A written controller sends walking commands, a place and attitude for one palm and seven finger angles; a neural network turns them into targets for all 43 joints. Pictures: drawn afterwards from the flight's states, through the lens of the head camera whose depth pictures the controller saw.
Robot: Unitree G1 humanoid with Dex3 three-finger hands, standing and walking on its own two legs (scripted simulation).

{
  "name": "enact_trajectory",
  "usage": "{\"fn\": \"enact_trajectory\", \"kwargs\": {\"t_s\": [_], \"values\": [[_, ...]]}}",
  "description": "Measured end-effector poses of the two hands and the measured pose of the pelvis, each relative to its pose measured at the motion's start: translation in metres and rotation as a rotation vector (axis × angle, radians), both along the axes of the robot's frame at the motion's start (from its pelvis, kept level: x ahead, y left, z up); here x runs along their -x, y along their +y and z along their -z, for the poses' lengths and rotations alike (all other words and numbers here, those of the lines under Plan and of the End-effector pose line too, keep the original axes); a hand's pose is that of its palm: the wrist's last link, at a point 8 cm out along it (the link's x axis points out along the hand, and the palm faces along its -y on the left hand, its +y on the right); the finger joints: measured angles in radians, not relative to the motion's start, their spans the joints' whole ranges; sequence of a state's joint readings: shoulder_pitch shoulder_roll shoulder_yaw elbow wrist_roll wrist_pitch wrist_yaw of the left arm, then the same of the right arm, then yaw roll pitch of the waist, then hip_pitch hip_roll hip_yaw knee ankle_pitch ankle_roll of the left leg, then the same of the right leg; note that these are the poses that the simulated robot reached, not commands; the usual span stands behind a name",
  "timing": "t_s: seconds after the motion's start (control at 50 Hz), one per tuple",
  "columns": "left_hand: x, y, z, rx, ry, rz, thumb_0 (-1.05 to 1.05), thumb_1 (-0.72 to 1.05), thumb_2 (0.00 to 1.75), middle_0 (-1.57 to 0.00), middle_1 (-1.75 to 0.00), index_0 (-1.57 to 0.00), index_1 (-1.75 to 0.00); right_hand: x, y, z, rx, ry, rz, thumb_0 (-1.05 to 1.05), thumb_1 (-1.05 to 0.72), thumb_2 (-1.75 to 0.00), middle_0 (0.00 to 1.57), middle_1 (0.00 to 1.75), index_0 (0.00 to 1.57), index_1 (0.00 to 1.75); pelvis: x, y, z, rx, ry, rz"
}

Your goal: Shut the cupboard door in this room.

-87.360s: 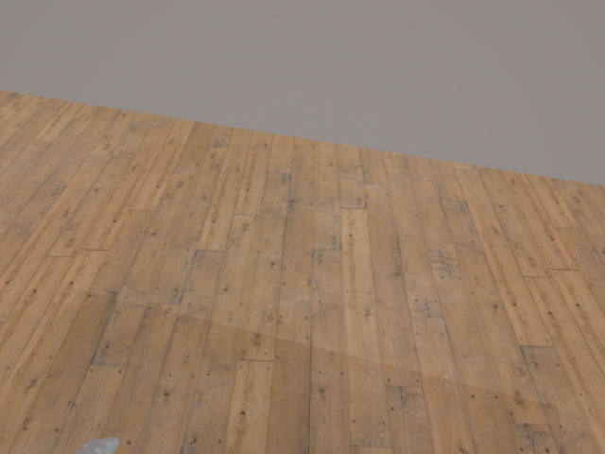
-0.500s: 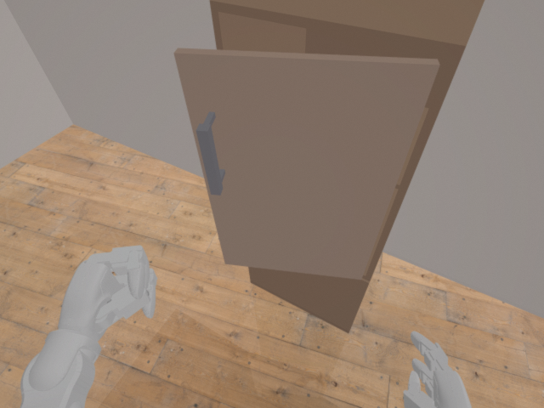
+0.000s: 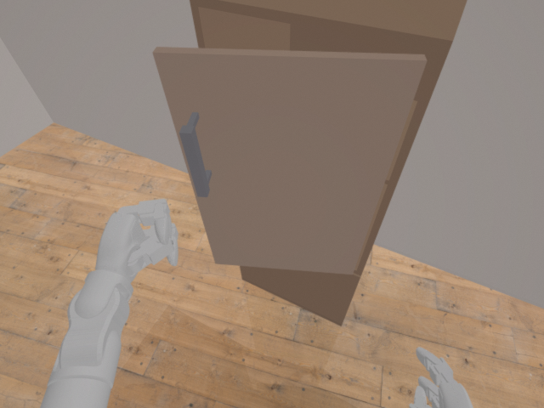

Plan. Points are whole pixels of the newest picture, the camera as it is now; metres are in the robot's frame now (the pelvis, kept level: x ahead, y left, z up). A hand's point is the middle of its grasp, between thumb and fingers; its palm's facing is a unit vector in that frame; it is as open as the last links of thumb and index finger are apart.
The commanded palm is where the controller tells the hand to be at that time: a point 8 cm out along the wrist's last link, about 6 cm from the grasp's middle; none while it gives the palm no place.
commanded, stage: bring the fist close to the handle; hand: left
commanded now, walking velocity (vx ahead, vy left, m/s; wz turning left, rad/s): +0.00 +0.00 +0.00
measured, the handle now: (198, 156) +0.50 +0.16 +0.09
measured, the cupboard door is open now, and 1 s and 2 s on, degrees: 21 21 5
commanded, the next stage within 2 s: push the door shut along its arc in 0.80 s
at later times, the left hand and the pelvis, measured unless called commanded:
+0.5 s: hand (203, 199) +0.39 +0.13 +0.10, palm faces -0.06 -1.00 -0.03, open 3.1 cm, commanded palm +0.36 +0.18 +0.10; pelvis +0.00 -0.01 +0.00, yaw -1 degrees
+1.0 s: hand (197, 202) +0.38 +0.14 +0.10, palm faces -0.07 -1.00 -0.02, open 3.1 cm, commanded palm +0.37 +0.19 +0.10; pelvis -0.01 +0.00 +0.00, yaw -1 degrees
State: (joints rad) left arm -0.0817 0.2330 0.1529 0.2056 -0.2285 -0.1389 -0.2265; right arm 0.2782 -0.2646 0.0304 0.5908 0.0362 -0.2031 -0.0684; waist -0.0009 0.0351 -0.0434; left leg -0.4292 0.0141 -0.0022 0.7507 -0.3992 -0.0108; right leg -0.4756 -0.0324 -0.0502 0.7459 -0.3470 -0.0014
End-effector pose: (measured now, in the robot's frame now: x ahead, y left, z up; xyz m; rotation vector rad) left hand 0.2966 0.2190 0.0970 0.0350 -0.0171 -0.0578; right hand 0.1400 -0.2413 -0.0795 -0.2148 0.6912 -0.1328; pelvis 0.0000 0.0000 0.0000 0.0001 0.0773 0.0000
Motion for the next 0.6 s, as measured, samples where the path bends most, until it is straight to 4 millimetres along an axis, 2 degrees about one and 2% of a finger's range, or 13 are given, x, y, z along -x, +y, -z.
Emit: {"fn": "enact_trajectory", "kwargs": {"t_s": [0.2, 0.38, 0.48, 0.6], "values": [[-0.039, -0.023, -0.002, -0.001, 0.007, 0.011, 0.02, 0.89, 0.9, -1.3, -1.5, -1.3, -1.5, 0.005, -0.003, 0.006, -0.008, 0.049, 0.017, 0.01, -0.91, -0.9, 0.2, 0.3, 0.2, 0.3, 0.001, -0.003, 0.0, -0.005, 0.013, 0.004], [-0.067, -0.029, -0.005, 0.002, 0.012, -0.003, 0.02, 0.9, 0.9, -1.3, -1.5, -1.3, -1.5, 0.023, -0.009, 0.014, -0.021, 0.122, 0.052, 0.01, -0.91, -0.9, 0.2, 0.3, 0.2, 0.3, 0.001, -0.007, -0.001, -0.008, 0.026, 0.014], [-0.073, -0.034, -0.008, 0.005, -0.005, 0.001, 0.02, 0.9, 0.9, -1.3, -1.5, -1.3, -1.5, 0.037, -0.015, 0.018, -0.021, 0.167, 0.076, 0.01, -0.91, -0.9, 0.2, 0.3, 0.2, 0.3, 0.002, -0.007, -0.001, -0.009, 0.033, 0.019], [-0.068, -0.038, -0.005, 0.009, -0.006, 0.001, 0.02, 0.9, 0.9, -1.3, -1.5, -1.3, -1.5, 0.049, -0.02, 0.019, -0.024, 0.191, 0.099, 0.01, -0.91, -0.9, 0.2, 0.3, 0.2, 0.3, 0.003, -0.008, -0.002, -0.013, 0.029, 0.028]]}}
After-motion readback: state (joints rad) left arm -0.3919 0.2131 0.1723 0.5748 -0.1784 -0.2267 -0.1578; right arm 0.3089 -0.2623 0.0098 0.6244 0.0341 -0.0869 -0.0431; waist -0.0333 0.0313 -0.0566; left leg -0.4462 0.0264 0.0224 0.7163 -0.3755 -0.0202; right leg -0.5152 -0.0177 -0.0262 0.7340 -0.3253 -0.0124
